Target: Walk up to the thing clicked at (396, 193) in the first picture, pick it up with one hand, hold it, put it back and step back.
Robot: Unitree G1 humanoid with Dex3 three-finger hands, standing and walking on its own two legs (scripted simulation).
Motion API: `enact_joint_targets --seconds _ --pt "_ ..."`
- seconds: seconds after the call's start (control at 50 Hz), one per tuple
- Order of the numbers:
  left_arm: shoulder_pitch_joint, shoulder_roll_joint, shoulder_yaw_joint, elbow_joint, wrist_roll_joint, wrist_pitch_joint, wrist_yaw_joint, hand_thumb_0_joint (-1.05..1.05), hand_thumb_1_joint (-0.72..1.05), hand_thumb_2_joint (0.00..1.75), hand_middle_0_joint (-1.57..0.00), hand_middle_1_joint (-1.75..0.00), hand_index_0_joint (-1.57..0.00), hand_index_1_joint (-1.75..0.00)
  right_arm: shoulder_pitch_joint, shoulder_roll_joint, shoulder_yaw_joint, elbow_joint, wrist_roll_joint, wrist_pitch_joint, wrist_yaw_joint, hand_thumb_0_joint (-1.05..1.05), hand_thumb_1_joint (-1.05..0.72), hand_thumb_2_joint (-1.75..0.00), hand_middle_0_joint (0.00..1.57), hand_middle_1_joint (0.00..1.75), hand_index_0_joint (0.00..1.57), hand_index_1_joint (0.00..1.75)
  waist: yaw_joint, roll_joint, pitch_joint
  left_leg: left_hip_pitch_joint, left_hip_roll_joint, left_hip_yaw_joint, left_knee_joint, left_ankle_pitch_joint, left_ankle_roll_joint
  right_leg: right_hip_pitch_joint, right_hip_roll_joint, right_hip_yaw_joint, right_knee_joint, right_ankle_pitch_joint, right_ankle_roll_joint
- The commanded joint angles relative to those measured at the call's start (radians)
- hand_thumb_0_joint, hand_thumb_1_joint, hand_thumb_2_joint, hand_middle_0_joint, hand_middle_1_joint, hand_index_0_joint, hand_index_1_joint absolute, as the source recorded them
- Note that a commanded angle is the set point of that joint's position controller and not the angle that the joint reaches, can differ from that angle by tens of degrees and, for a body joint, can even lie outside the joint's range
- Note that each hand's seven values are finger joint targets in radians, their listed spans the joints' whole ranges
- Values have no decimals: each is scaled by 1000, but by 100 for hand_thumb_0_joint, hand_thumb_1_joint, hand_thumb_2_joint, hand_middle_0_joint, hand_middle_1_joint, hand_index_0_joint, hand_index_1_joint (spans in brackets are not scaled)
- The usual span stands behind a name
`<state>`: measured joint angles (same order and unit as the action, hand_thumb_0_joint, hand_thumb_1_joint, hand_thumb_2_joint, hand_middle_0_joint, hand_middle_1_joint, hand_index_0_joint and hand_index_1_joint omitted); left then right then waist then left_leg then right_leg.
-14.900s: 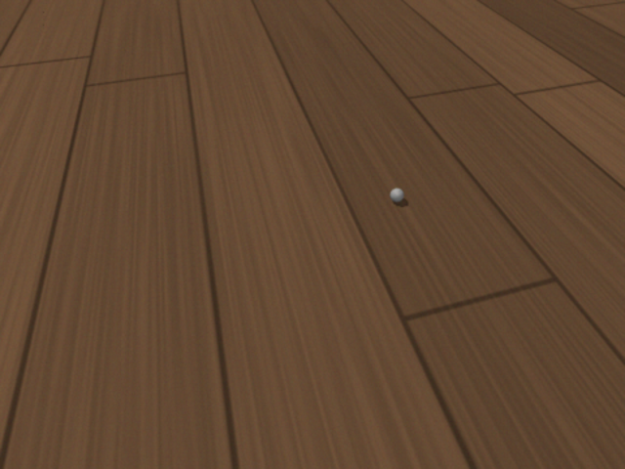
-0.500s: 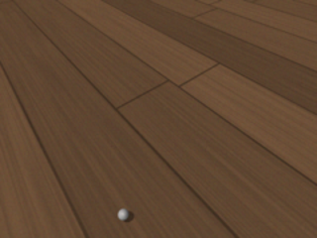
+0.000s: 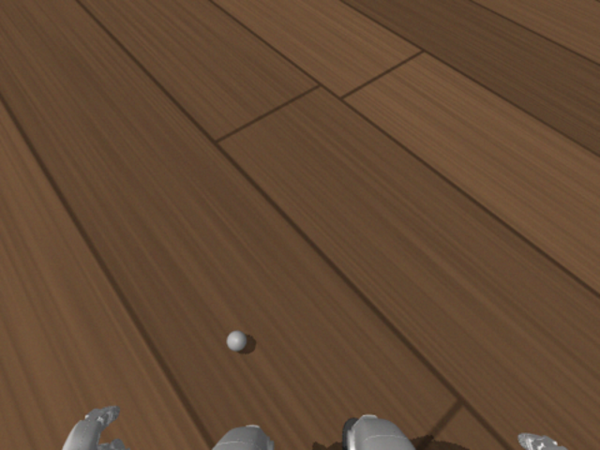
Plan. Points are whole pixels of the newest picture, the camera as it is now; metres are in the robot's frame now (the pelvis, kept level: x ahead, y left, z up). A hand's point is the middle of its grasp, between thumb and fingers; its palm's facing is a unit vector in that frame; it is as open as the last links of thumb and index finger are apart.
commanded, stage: walk up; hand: left
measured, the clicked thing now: (236, 340) +0.43 +0.20 -0.73
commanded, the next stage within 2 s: none
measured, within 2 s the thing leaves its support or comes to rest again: neither
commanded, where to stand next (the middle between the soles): +0.05 -0.02 m, yaw -3 degrees
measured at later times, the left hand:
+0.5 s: hand out of the picture +0.03 +0.27 -0.16, palm faces -0.11 -0.91 -0.41, open 7.4 cm
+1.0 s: hand out of the picture -0.10 +0.26 -0.16, palm faces -0.02 -0.94 -0.33, open 7.4 cm
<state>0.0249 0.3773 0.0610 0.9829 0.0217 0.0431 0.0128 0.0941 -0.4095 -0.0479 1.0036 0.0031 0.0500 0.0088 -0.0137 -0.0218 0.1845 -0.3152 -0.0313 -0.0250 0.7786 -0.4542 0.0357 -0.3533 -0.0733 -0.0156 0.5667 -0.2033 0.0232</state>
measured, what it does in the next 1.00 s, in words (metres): walks backwards: left foot, then right foot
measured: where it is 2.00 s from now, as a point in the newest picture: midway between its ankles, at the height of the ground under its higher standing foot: outside the picture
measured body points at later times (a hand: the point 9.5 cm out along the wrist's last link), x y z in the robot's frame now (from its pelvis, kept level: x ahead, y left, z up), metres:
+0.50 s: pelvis -0.09 +0.01 -0.01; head -0.01 -0.01 +0.43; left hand +0.03 +0.32 -0.13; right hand +0.01 -0.31 -0.14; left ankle -0.04 +0.12 -0.73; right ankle -0.11 -0.10 -0.73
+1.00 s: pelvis -0.23 +0.01 +0.00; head -0.17 +0.03 +0.44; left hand -0.10 +0.31 -0.13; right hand -0.15 -0.31 -0.10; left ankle -0.19 +0.13 -0.73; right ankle -0.23 -0.13 -0.65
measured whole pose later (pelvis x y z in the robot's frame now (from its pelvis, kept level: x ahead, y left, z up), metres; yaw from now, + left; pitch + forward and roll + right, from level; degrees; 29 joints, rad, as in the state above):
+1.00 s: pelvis -0.23 +0.01 +0.00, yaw -2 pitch -3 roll -1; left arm 0.15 0.38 0.09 0.78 0.02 0.10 0.00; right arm 0.18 -0.35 -0.03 0.86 -0.05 0.02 -0.03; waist 0.00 -0.06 0.18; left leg -0.28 0.01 -0.02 0.61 -0.28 0.01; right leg -0.50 0.12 0.15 1.20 -0.50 -0.01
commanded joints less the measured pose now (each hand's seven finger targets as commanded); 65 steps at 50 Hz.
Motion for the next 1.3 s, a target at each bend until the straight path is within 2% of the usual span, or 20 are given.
enact_joint_targets --seconds 0.0,0.04,0.08,0.16,0.3,0.42,0.46,0.5,0.6,0.74,0.82,0.86,0.9,0.96,1.08,1.16,1.18,1.22,1.24,1.28 --pt "-42 206 35 -133 -13 4 14 0 90 90 -20 -30 -20 -30 126 -200 -57 -42 -29 -19 -16 0 -90 -90 20 30 20 30 -16 51 -249 106 131 -117 -351 507 23 66 -42 70 170 207 -100" --pt "-1 152 33 -140 -21 22 27 0 90 90 -20 -30 -20 -30 108 -273 -77 -76 -56 -26 -23 0 -90 -90 20 30 20 30 2 195 -233 207 301 -342 -375 921 90 -140 173 131 439 -402 -51" --pt "28 166 35 -140 -12 28 40 0 90 90 -20 -30 -20 -30 63 -315 -84 -116 -45 -26 -29 0 -90 -90 20 30 20 30 -12 228 -255 144 389 -414 -389 897 175 -129 192 219 595 -453 -46" --pt "94 192 43 -133 -18 25 30 0 90 90 -20 -30 -20 -30 -14 -210 -68 -159 -42 -36 -54 0 -90 -90 20 30 20 30 53 166 -226 274 266 -203 -284 878 152 -212 172 225 668 -286 -39" --pt "64 174 49 -200 -3 4 19 0 90 90 -20 -30 -20 -30 111 -207 -78 -170 -23 -36 -66 0 -90 -90 20 30 20 30 -35 133 -240 411 292 -210 -249 860 185 -159 137 149 352 -295 9" --pt "212 161 62 -159 10 -8 8 0 90 90 -20 -30 -20 -30 8 -232 -76 -220 -14 -21 -51 0 -90 -90 20 30 20 30 34 146 -286 192 279 -160 -183 623 137 147 96 39 -60 -67 -40" --pt "220 228 81 -167 23 -19 8 0 90 90 -20 -30 -20 -30 -14 -192 -62 -236 0 -20 -45 0 -90 -90 20 30 20 30 44 -4 -286 4 168 -95 -62 407 46 242 -33 239 -100 225 -112" --pt "124 337 98 -230 19 -22 3 0 90 90 -20 -30 -20 -30 -28 -156 -59 -237 4 -12 -59 0 -90 -90 20 30 20 30 69 -276 -190 -80 -56 -47 336 -219 -32 52 -328 580 -202 440 -367" --pt "85 196 79 -271 12 -15 15 0 90 90 -20 -30 -20 -30 59 -155 -38 -188 5 -23 -59 0 -90 -90 20 30 20 30 27 -109 -183 -154 -96 -126 433 -85 -47 159 -109 246 -84 559 -223" --pt "168 193 85 -329 24 12 14 0 90 90 -20 -30 -20 -30 105 -148 -37 -218 -14 -50 -70 0 -90 -90 20 30 20 30 69 -176 -282 -127 -1 -2 -29 -53 -64 382 -124 232 -1 551 -234" --pt "116 198 72 -349 7 34 -1 0 90 90 -20 -30 -20 -30 176 -175 -66 -197 -37 -54 -57 0 -90 -90 20 30 20 30 12 -74 -272 140 27 -10 -381 299 -13 122 -62 212 100 186 -131" --pt "119 156 70 -350 -3 31 0 0 90 90 -20 -30 -20 -30 96 -324 -93 -231 -59 -54 -49 0 -90 -90 20 30 20 30 17 244 -246 151 404 -469 -463 427 185 -153 183 107 422 -379 -48" --pt "95 233 97 -329 14 36 11 0 90 90 -20 -30 -20 -30 14 -341 -106 -261 -51 -62 -59 0 -90 -90 20 30 20 30 11 226 -168 -84 524 -546 -484 392 306 -59 120 252 742 -417 -37" --pt "206 205 105 -269 -3 39 -7 0 90 90 -20 -30 -20 -30 -41 -216 -69 -276 -51 -65 -64 0 -90 -90 20 30 20 30 83 132 -139 10 290 -199 -405 498 170 -143 190 240 792 -275 -28" --pt "206 183 66 -225 -6 -25 -26 0 90 90 -20 -30 -20 -30 60 -209 -72 -255 -44 -61 -31 0 -90 -90 20 30 20 30 -21 254 -227 203 215 -133 -394 17 160 -33 109 69 217 -313 23" --pt "361 174 76 -93 1 -69 -7 0 90 90 -20 -30 -20 -30 52 -233 -78 -245 -48 -19 -11 0 -90 -90 20 30 20 30 43 199 -219 38 181 -71 -220 -39 129 245 121 -14 -256 -175 -24" --pt "356 218 86 -77 14 -77 -2 0 90 90 -20 -30 -20 -30 59 -172 -61 -253 -41 -16 -11 0 -90 -90 20 30 20 30 38 83 -180 -109 125 -39 -99 -65 70 313 86 110 -259 -182 -50" --pt "256 363 111 -145 35 -78 5 0 90 90 -20 -30 -20 -30 1 -142 -51 -281 -29 -19 -16 0 -90 -90 20 30 20 30 73 -121 -63 -244 26 -119 93 -108 -37 -5 -270 605 -384 -667 -208" --pt "149 389 108 -166 37 -76 5 0 90 90 -20 -30 -20 -30 3 -206 -78 -246 -26 -21 -18 0 -90 -90 20 30 20 30 50 -155 29 -129 48 -164 195 -86 -47 -210 -326 667 -414 -745 -266" --pt "104 262 81 -171 26 -97 5 0 90 90 -20 -30 -20 -30 44 -189 -71 -200 -8 -34 -3 0 -90 -90 20 30 20 30 8 -59 32 -146 30 -171 151 44 -47 -50 -179 399 -330 -405 -192"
